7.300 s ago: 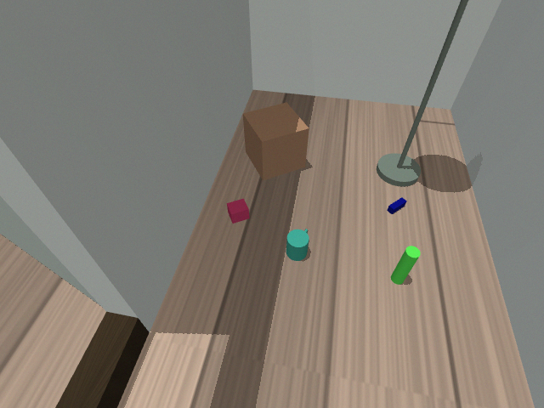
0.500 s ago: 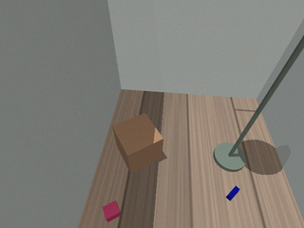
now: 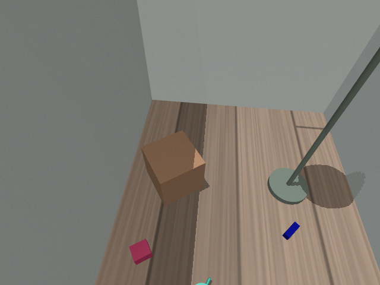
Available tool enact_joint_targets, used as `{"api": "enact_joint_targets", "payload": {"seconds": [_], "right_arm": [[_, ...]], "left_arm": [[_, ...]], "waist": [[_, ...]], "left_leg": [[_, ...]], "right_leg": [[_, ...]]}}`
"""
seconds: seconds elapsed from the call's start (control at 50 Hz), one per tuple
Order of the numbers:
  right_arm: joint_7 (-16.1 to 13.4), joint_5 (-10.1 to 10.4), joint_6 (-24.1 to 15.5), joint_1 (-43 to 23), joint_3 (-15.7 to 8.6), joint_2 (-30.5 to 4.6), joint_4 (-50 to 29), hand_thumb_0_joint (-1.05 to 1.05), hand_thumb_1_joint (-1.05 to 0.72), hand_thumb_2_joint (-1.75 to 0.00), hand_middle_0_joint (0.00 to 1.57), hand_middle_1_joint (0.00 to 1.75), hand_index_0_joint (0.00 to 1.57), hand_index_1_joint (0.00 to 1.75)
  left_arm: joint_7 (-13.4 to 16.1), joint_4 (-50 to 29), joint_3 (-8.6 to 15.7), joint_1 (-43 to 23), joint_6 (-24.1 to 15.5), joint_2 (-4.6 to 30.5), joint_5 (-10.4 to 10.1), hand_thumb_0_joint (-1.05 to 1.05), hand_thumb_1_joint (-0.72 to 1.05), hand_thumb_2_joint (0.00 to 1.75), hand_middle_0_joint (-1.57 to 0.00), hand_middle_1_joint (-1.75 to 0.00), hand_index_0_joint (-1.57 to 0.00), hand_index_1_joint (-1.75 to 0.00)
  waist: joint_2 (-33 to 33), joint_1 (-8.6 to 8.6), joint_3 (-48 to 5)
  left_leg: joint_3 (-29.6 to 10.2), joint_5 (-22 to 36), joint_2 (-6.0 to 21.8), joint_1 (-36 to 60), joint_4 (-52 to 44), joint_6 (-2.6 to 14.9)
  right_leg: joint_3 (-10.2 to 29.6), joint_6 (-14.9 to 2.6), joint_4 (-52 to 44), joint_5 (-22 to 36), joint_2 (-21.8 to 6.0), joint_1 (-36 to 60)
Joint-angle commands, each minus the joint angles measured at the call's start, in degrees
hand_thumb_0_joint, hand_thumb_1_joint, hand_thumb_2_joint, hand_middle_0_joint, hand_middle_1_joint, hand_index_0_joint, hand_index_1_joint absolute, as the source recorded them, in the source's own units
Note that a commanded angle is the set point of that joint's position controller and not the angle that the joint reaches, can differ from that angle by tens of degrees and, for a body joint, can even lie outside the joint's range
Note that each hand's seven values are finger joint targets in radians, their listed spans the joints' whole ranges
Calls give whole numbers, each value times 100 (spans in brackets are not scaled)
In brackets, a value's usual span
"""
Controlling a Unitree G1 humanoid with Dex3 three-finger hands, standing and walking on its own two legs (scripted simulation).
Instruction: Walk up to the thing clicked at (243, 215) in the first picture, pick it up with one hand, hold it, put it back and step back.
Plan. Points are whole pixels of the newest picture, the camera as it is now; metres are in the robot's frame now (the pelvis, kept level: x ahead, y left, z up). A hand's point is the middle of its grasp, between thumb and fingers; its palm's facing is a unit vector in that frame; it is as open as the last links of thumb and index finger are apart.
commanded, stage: walk up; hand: left
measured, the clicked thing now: (141, 251) +0.37 +0.24 -0.75
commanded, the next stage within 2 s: none
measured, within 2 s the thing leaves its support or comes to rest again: neither
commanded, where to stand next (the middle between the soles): -0.04 +0.00 m, yaw -1 degrees
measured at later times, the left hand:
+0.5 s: hand out of the picture -0.01 +0.32 -0.19, palm faces -0.05 -0.94 -0.34, open 7.4 cm
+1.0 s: hand out of the picture -0.05 +0.28 -0.16, palm faces -0.04 -0.94 -0.33, open 7.4 cm
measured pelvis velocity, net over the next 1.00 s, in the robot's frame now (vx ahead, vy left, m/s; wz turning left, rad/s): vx -0.14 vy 0.02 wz -0.04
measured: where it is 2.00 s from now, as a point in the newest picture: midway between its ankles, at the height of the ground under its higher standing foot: outside the picture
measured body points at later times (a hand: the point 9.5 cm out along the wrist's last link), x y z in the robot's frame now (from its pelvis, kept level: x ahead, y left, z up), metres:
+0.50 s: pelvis -0.11 +0.05 -0.02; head -0.04 +0.09 +0.42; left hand +0.00 +0.37 -0.16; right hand -0.07 -0.27 -0.12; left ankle -0.11 +0.17 -0.75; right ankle -0.11 -0.10 -0.68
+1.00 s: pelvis -0.14 +0.02 -0.02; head -0.13 +0.03 +0.43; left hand -0.05 +0.33 -0.14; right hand -0.09 -0.29 -0.13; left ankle -0.12 +0.14 -0.75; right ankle -0.16 -0.09 -0.74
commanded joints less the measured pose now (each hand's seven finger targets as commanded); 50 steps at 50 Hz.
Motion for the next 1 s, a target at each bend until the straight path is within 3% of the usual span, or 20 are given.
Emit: {"api": "enact_joint_targets", "payload": {"seconds": [0.0, 0.04, 0.1, 0.12, 0.26, 0.3, 0.32, 0.34, 0.38, 0.52, 0.64, 0.66, 0.68, 0.7, 0.72, 0.76, 0.9, 0.94, 0.96, 0.98], "right_arm": [[-102, 73, 88, -7, -479, -1484, -669, 0, -90, -90, 20, 30, 20, 30], [-91, 65, 186, -81, -512, -1398, -876, 0, -90, -90, 20, 30, 20, 30], [-14, -41, 392, 67, -534, -1146, -1239, 0, -90, -90, 20, 30, 20, 30], [9, -59, 440, 339, -582, -1195, -1284, 0, -90, -90, 20, 30, 20, 30], [-28, -146, 134, 1323, -687, -1120, -1154, 0, -90, -90, 20, 30, 20, 30], [-95, -367, -28, 713, -843, -2114, -1493, 0, -90, -90, 20, 30, 20, 30], [-93, -224, -66, 704, -912, -2620, -1571, 0, -90, -90, 20, 30, 20, 30], [-135, -198, -121, 514, -854, -2318, -1576, 0, -90, -90, 20, 30, 20, 30], [-245, -196, -181, -65, -690, -1848, -1672, 0, -90, -90, 20, 30, 20, 30], [-314, -194, -352, 1402, -733, -1846, -1530, 0, -90, -90, 20, 30, 20, 30], [-229, -184, -284, 584, -527, -1741, -1809, 0, -90, -90, 20, 30, 20, 30], [-226, -146, -251, 709, -412, -1416, -1800, 0, -90, -90, 20, 30, 20, 30], [-214, -86, -229, 846, -307, -1107, -1882, 0, -90, -90, 20, 30, 20, 30], [-302, -76, -203, 525, -359, -1294, -1812, 0, -90, -90, 20, 30, 20, 30], [-307, -71, -224, 644, -430, -1512, -1652, 0, -90, -90, 20, 30, 20, 30], [-251, -26, -285, 836, -382, -1424, -1441, 0, -90, -90, 20, 30, 20, 30], [-184, -122, -477, 1219, -332, -1169, -1150, 0, -90, -90, 20, 30, 20, 30], [-218, -227, -567, 1117, -418, -1609, -1241, 0, -90, -90, 20, 30, 20, 30], [-183, -154, -576, 838, -434, -1838, -1307, 0, -90, -90, 20, 30, 20, 30], [-150, -150, -568, 645, -414, -1803, -1331, 0, -90, -90, 20, 30, 20, 30]], "left_arm": [[178, -684, 322, -17, 8, 1425, -37, 0, 90, 90, -20, -30, -20, -30], [194, -824, 377, 128, 48, 1562, -7, 0, 90, 90, -20, -30, -20, -30], [243, -1178, 530, -5, 76, 1990, 173, 0, 90, 90, -20, -30, -20, -30], [261, -1332, 552, -257, 70, 1981, 220, 0, 90, 90, -20, -30, -20, -30], [135, -1754, 466, -377, 278, 1637, 201, 0, 90, 90, -20, -30, -20, -30], [130, -1804, 342, 231, 372, 966, 122, 0, 90, 90, -20, -30, -20, -30], [214, -1823, 475, -252, 380, 1404, 168, 0, 90, 90, -20, -30, -20, -30], [193, -1756, 548, -471, 378, 1571, 179, 0, 90, 90, -20, -30, -20, -30], [144, -1463, 531, 224, 353, 1482, 25, 0, 90, 90, -20, -30, -20, -30], [-54, -1765, 582, -81, 229, 1406, 205, 0, 90, 90, -20, -30, -20, -30], [-127, -1206, 580, 1101, 86, 1047, 178, 0, 90, 90, -20, -30, -20, -30], [-97, -1115, 642, 1313, 9, 1209, 212, 0, 90, 90, -20, -30, -20, -30], [-80, -1246, 754, 1155, -73, 1737, 328, 0, 90, 90, -20, -30, -20, -30], [-87, -1383, 753, 753, -78, 2030, 276, 0, 90, 90, -20, -30, -20, -30], [-117, -1498, 731, 536, -74, 1922, 265, 0, 90, 90, -20, -30, -20, -30], [-91, -1537, 620, 314, -94, 1536, 197, 0, 90, 90, -20, -30, -20, -30], [-134, -1628, 480, 273, -53, 1419, 93, 0, 90, 90, -20, -30, -20, -30], [-142, -1643, 314, 317, -45, 914, -11, 0, 90, 90, -20, -30, -20, -30], [-86, -1421, 405, 481, -10, 1163, -21, 0, 90, 90, -20, -30, -20, -30], [-73, -1329, 428, 561, -48, 1280, 30, 0, 90, 90, -20, -30, -20, -30]], "waist": [[82, -31, -1202], [-123, 78, -1230], [-1263, 173, -826], [-1109, -40, -729], [-830, -262, -898], [1362, 135, -541], [1512, -314, -614], [883, -242, -348], [637, 229, -392], [863, -362, -644], [1064, 245, -674], [448, 347, -743], [-939, 242, -529], [-996, 322, -212], [-762, 234, 11], [-594, 95, 195], [-651, -110, -245], [486, -95, -528], [500, 73, -445], [400, 139, -341]], "left_leg": [[-338, 3160, 656, 205, 774, 461], [-256, 2453, 355, -67, 1500, 449], [-561, -2092, -310, -900, 4031, 273], [-997, -2234, -111, -842, 4512, 311], [-91, -459, -190, -366, 459, 34], [-2929, 966, 1679, -180, -307, 596], [-3728, 1237, 2424, -1161, -468, 1424], [-3339, 1182, 2204, -1336, -336, 1550], [-1772, 1416, 1393, -671, 343, 1123], [-1880, 1925, 1671, 950, 644, 1274], [-1090, 504, 1292, -921, 950, 980], [-798, 84, 923, -1285, 1581, 649], [-367, -1014, 225, -2362, 2585, 202], [-441, -2275, -45, -2066, 3101, 129], [-719, -2307, -12, -1725, 3466, 114], [-783, -1802, -34, -1758, 3205, 113], [-143, -224, -164, 56, 220, 149], [-2365, -273, 1216, 604, -510, 691], [-2813, -907, 1808, -192, -585, 1261], [-2624, -761, 1769, -489, -491, 1331]], "right_leg": [[227, -467, 838, 2789, -538, 239], [634, -820, 794, 2767, -922, 61], [2009, -1939, -64, 2908, -2359, -708], [1813, -1942, 80, 2619, -2338, -1121], [711, -970, 1852, 894, -972, -675], [562, -267, 3567, -2547, 622, -2340], [1334, -221, 4231, -2943, 572, -1798], [1607, -227, 4722, -2548, 572, -1679], [1538, -226, 5012, -1665, 679, -2094], [904, -122, 3028, -2034, 434, -2083], [71, -418, 416, -1077, 371, 306], [619, -472, -213, -879, 198, 869], [2625, -851, -661, -1251, -857, 1047], [3288, -1533, -836, -1918, -1657, -213], [3158, -1710, -728, -1818, -1704, -649], [2095, -1387, -480, -1300, -1069, -517], [1223, -951, 302, -1, -733, -815], [678, -324, 1265, -550, 29, -1572], [402, -285, 1588, -1632, 121, -936], [464, -328, 1547, -1738, 31, -603]]}}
